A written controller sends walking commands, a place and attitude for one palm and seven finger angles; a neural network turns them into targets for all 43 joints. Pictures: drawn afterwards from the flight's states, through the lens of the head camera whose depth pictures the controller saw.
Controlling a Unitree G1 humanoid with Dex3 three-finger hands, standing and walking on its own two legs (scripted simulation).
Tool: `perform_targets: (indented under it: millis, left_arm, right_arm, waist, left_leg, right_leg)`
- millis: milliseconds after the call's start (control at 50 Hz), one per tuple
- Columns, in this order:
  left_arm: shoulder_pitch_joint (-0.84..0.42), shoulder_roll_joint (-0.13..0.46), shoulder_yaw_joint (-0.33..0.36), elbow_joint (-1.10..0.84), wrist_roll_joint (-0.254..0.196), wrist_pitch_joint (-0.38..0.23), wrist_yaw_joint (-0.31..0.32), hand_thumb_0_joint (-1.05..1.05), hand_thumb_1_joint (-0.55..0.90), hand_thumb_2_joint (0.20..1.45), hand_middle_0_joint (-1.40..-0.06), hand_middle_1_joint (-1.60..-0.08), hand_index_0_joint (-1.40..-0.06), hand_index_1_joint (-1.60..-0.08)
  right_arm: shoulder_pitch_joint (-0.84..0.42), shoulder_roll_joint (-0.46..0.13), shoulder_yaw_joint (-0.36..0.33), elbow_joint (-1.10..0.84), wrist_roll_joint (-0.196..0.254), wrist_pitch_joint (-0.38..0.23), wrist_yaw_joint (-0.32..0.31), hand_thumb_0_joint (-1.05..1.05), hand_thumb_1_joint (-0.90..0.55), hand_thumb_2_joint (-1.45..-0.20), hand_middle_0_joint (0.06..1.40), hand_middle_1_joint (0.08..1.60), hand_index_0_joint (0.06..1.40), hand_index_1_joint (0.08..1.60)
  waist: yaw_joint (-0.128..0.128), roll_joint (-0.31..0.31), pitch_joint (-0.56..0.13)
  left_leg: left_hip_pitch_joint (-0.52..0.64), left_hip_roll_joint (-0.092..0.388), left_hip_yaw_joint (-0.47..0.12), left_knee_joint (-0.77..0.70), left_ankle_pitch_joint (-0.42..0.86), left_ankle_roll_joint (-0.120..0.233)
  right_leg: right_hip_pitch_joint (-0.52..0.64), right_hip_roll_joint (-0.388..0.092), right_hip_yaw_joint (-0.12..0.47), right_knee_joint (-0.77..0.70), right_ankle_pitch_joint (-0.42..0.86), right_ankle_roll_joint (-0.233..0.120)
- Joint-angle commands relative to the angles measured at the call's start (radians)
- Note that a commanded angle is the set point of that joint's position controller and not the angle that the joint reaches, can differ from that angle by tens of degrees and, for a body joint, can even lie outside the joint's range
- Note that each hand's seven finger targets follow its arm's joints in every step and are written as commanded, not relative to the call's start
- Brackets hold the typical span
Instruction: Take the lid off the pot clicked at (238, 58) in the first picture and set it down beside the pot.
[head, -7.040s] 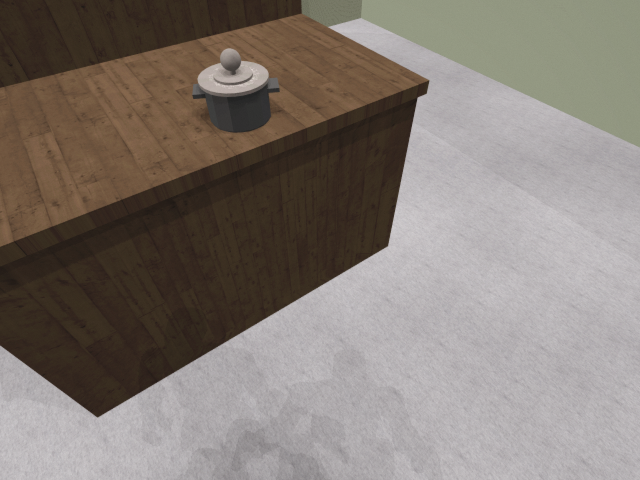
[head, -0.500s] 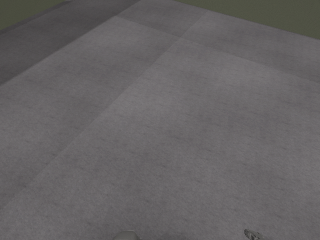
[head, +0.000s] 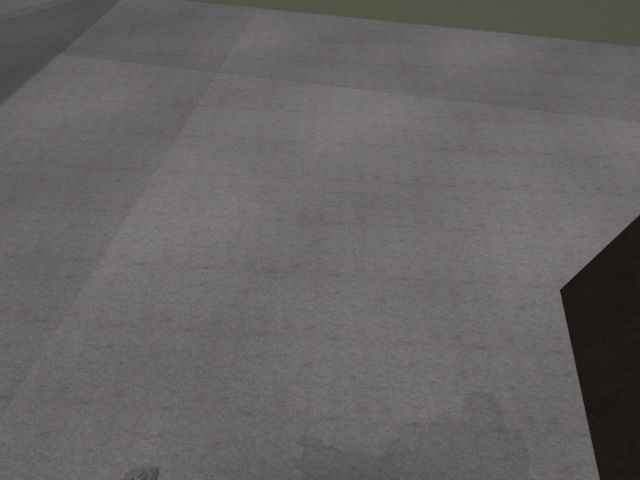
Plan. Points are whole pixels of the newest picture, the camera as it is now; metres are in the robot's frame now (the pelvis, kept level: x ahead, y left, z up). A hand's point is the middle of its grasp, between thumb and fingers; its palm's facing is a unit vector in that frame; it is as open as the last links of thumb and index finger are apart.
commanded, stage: turn to face it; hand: left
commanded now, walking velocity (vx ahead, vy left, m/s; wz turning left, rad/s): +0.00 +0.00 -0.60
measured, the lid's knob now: out of the picture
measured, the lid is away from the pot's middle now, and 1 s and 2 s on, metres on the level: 0.00 0.00 0.00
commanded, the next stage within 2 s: none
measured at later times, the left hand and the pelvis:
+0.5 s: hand out of the picture +0.13 +0.18 -0.17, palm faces -0.23 -0.95 -0.21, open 7.4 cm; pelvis +0.01 +0.00 +0.00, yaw -17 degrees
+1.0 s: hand (261, 428) +0.20 +0.10 -0.16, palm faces -0.58 -0.78 -0.25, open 7.4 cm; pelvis +0.00 -0.01 -0.01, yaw -36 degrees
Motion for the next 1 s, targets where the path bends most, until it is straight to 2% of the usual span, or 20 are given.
perform_targets:
  millis: [0, 20, 40, 60, 80, 120, 180, 280, 380, 420, 460, 480, 500, 520, 560, 620, 800, 920, 960, 980]
  left_arm:
    - [0.121, 0.138, 0.029, -0.047, 0.008, -0.062, 0.018, 0.0, 0.9, 0.9, -0.2, -0.3, -0.2, -0.3]
    - [0.176, 0.259, 0.054, -0.03, 0.016, -0.072, 0.036, 0.0, 0.9, 0.9, -0.2, -0.3, -0.2, -0.3]
    - [0.216, 0.28, 0.06, -0.023, -0.003, -0.065, 0.049, 0.0, 0.9, 0.9, -0.2, -0.3, -0.2, -0.3]
    - [0.187, 0.244, 0.052, -0.031, -0.005, -0.062, 0.055, 0.0, 0.9, 0.9, -0.2, -0.3, -0.2, -0.3]
    - [0.134, 0.217, 0.052, -0.038, -0.003, -0.064, 0.06, 0.0, 0.9, 0.9, -0.2, -0.3, -0.2, -0.3]
    - [0.055, 0.162, 0.029, -0.061, -0.007, -0.068, 0.056, 0.0, 0.9, 0.9, -0.2, -0.3, -0.2, -0.3]
    - [0.032, 0.164, 0.027, -0.075, -0.004, -0.073, 0.052, 0.0, 0.9, 0.9, -0.2, -0.3, -0.2, -0.3]
    - [0.057, 0.181, 0.033, -0.071, 0.002, -0.067, 0.049, 0.0, 0.9, 0.9, -0.2, -0.3, -0.2, -0.3]
    - [0.052, 0.188, 0.04, -0.075, 0.007, -0.06, 0.051, 0.0, 0.9, 0.9, -0.2, -0.3, -0.2, -0.3]
    - [0.027, 0.188, 0.042, -0.08, 0.004, -0.056, 0.051, 0.0, 0.9, 0.9, -0.2, -0.3, -0.2, -0.3]
    - [-0.008, 0.17, 0.037, -0.085, -0.006, -0.049, 0.05, 0.0, 0.9, 0.9, -0.2, -0.3, -0.2, -0.3]
    - [-0.001, 0.12, 0.03, -0.102, -0.013, -0.045, 0.047, 0.0, 0.9, 0.9, -0.2, -0.3, -0.2, -0.3]
    - [0.04, 0.067, 0.021, -0.112, -0.018, -0.043, 0.036, 0.0, 0.9, 0.9, -0.2, -0.3, -0.2, -0.3]
    - [0.035, 0.099, 0.03, -0.106, -0.001, -0.041, 0.037, 0.0, 0.9, 0.9, -0.2, -0.3, -0.2, -0.3]
    - [0.061, 0.119, 0.047, -0.068, 0.013, -0.031, 0.027, 0.0, 0.9, 0.9, -0.2, -0.3, -0.2, -0.3]
    - [0.059, 0.088, 0.036, -0.06, 0.007, -0.025, 0.01, 0.0, 0.9, 0.9, -0.2, -0.3, -0.2, -0.3]
    - [-0.047, 0.046, 0.017, -0.088, 0.003, -0.015, 0.005, 0.0, 0.9, 0.9, -0.2, -0.3, -0.2, -0.3]
    - [-0.013, 0.041, 0.012, -0.086, 0.001, -0.038, 0.01, 0.0, 0.9, 0.9, -0.2, -0.3, -0.2, -0.3]
    - [0.087, 0.097, 0.023, -0.055, 0.006, -0.054, 0.019, 0.0, 0.9, 0.9, -0.2, -0.3, -0.2, -0.3]
    - [0.155, 0.222, 0.044, -0.038, 0.016, -0.071, 0.033, 0.0, 0.9, 0.9, -0.2, -0.3, -0.2, -0.3]
  right_arm:
    - [0.022, -0.172, -0.052, -0.059, 0.014, -0.017, -0.002, 0.0, -0.9, -0.9, 0.2, 0.3, 0.2, 0.3]
    - [-0.016, -0.078, -0.024, -0.11, 0.014, -0.013, 0.002, 0.0, -0.9, -0.9, 0.2, 0.3, 0.2, 0.3]
    - [-0.066, -0.097, -0.021, -0.132, 0.012, 0.001, -0.01, 0.0, -0.9, -0.9, 0.2, 0.3, 0.2, 0.3]
    - [-0.069, -0.092, -0.021, -0.123, 0.014, 0.008, -0.015, 0.0, -0.9, -0.9, 0.2, 0.3, 0.2, 0.3]
    - [-0.086, -0.095, -0.02, -0.107, 0.012, 0.009, -0.015, 0.0, -0.9, -0.9, 0.2, 0.3, 0.2, 0.3]
    - [-0.072, -0.12, -0.03, -0.079, 0.006, 0.012, -0.01, 0.0, -0.9, -0.9, 0.2, 0.3, 0.2, 0.3]
    - [-0.038, -0.107, -0.03, -0.056, 0.009, 0.016, -0.008, 0.0, -0.9, -0.9, 0.2, 0.3, 0.2, 0.3]
    - [-0.103, -0.103, -0.026, -0.082, 0.01, 0.012, -0.01, 0.0, -0.9, -0.9, 0.2, 0.3, 0.2, 0.3]
    - [-0.126, -0.096, -0.022, -0.106, 0.02, -0.003, -0.016, 0.0, -0.9, -0.9, 0.2, 0.3, 0.2, 0.3]
    - [-0.084, -0.095, -0.023, -0.1, 0.025, -0.01, -0.022, 0.0, -0.9, -0.9, 0.2, 0.3, 0.2, 0.3]
    - [-0.002, -0.108, -0.024, -0.075, 0.027, -0.019, -0.029, 0.0, -0.9, -0.9, 0.2, 0.3, 0.2, 0.3]
    - [0.035, -0.16, -0.032, -0.07, 0.02, -0.03, -0.033, 0.0, -0.9, -0.9, 0.2, 0.3, 0.2, 0.3]
    - [0.018, -0.252, -0.047, -0.086, 0.01, -0.03, -0.03, 0.0, -0.9, -0.9, 0.2, 0.3, 0.2, 0.3]
    - [0.011, -0.257, -0.045, -0.102, 0.006, -0.02, -0.027, 0.0, -0.9, -0.9, 0.2, 0.3, 0.2, 0.3]
    - [-0.093, -0.16, -0.022, -0.122, 0.001, -0.027, -0.031, 0.0, -0.9, -0.9, 0.2, 0.3, 0.2, 0.3]
    - [-0.082, -0.153, -0.019, -0.12, 0.003, -0.033, -0.031, 0.0, -0.9, -0.9, 0.2, 0.3, 0.2, 0.3]
    - [0.046, -0.17, -0.041, -0.056, 0.004, -0.029, -0.02, 0.0, -0.9, -0.9, 0.2, 0.3, 0.2, 0.3]
    - [0.034, -0.201, -0.058, -0.035, 0.001, -0.023, -0.007, 0.0, -0.9, -0.9, 0.2, 0.3, 0.2, 0.3]
    - [0.03, -0.181, -0.054, -0.036, 0.01, -0.02, -0.001, 0.0, -0.9, -0.9, 0.2, 0.3, 0.2, 0.3]
    - [0.021, -0.102, -0.032, -0.074, 0.015, -0.013, 0.003, 0.0, -0.9, -0.9, 0.2, 0.3, 0.2, 0.3]
  waist:
    - [0.062, -0.012, -0.206]
    - [0.094, -0.369, -0.192]
    - [0.118, -0.315, -0.205]
    - [0.092, -0.201, -0.166]
    - [0.077, -0.276, -0.147]
    - [0.038, -0.205, -0.094]
    - [0.014, -0.149, -0.113]
    - [0.037, -0.132, -0.095]
    - [0.044, -0.166, -0.134]
    - [0.024, -0.178, -0.158]
    - [-0.016, -0.15, -0.181]
    - [-0.03, -0.006, -0.214]
    - [-0.007, 0.28, -0.201]
    - [-0.015, 0.234, -0.162]
    - [0.032, 0.181, -0.09]
    - [0.031, 0.135, -0.089]
    - [-0.026, 0.159, -0.084]
    - [-0.008, 0.18, -0.129]
    - [0.048, 0.062, -0.176]
    - [0.085, -0.291, -0.179]
  left_leg:
    - [-0.042, 0.141, -0.052, 0.189, 0.287, -0.006]
    - [-0.356, -0.008, -0.032, 0.417, -0.293, -0.063]
    - [-0.389, -0.027, -0.182, 0.56, -0.36, -0.062]
    - [-0.407, -0.011, -0.24, 0.612, -0.288, -0.056]
    - [-0.428, -0.005, -0.25, 0.626, -0.241, -0.059]
    - [-0.394, -0.007, -0.26, 0.635, -0.116, -0.078]
    - [-0.328, -0.033, -0.242, 0.572, -0.06, -0.091]
    - [-0.304, -0.066, -0.244, 0.452, -0.075, -0.091]
    - [-0.205, -0.112, -0.25, 0.256, -0.121, -0.072]
    - [-0.132, -0.134, -0.24, 0.131, -0.079, -0.063]
    - [0.054, -0.127, -0.237, -0.105, 0.085, -0.05]
    - [0.192, 0.006, -0.365, -0.211, 0.148, -0.007]
    - [0.274, 0.267, -0.608, -0.257, 0.332, 0.089]
    - [0.159, 0.341, -0.612, -0.249, 0.337, 0.162]
    - [0.036, 0.231, -0.46, -0.264, 0.309, 0.138]
    - [0.093, 0.143, -0.287, -0.235, 0.406, 0.116]
    - [0.179, 0.204, -0.191, -0.215, 0.441, 0.146]
    - [0.141, 0.231, -0.111, -0.085, 0.48, 0.105]
    - [0.021, 0.18, -0.038, 0.115, 0.359, 0.016]
    - [-0.265, 0.053, -0.001, 0.334, -0.12, -0.049]
  right_leg:
    - [0.305, -0.072, 0.073, -0.371, 0.384, -0.063]
    - [0.439, -0.326, 0.424, -0.394, 0.769, -0.171]
    - [0.379, -0.394, 0.447, -0.359, 0.941, -0.253]
    - [0.344, -0.35, 0.366, -0.358, 0.844, -0.266]
    - [0.319, -0.289, 0.371, -0.367, 0.787, -0.246]
    - [0.25, -0.214, 0.286, -0.365, 0.768, -0.214]
    - [0.209, -0.173, 0.256, -0.369, 0.726, -0.208]
    - [0.175, -0.172, 0.369, -0.39, 0.559, -0.244]
    - [0.182, -0.161, 0.457, -0.345, 0.64, -0.252]
    - [0.181, -0.139, 0.466, -0.306, 0.695, -0.228]
    - [0.091, -0.083, 0.447, -0.226, 0.62, -0.161]
    - [-0.032, 0.016, 0.367, -0.121, 0.417, -0.104]
    - [-0.235, 0.135, 0.216, 0.096, -0.094, -0.038]
    - [-0.219, 0.087, 0.162, 0.305, -0.186, -0.02]
    - [-0.212, 0.049, 0.164, 0.448, -0.069, 0.002]
    - [-0.226, 0.033, 0.109, 0.475, 0.017, 0.022]
    - [-0.181, -0.023, 0.018, 0.203, -0.019, 0.031]
    - [0.006, 0.009, -0.037, -0.095, 0.035, -0.018]
    - [0.23, -0.018, -0.001, -0.33, 0.276, -0.048]
    - [0.404, -0.259, 0.335, -0.418, 0.564, -0.141]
